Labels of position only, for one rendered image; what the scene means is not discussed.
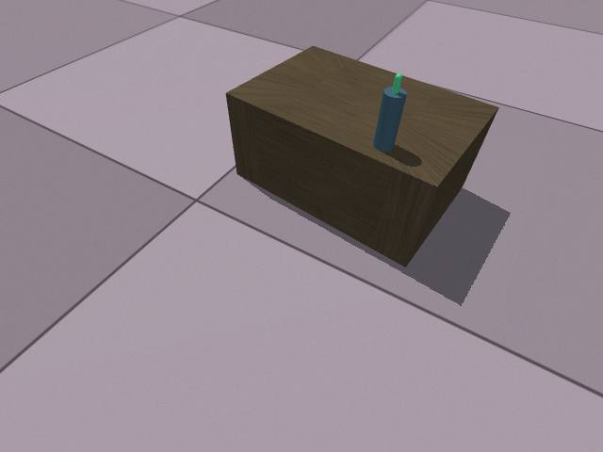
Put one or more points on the bottle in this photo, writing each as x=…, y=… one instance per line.
x=389, y=117

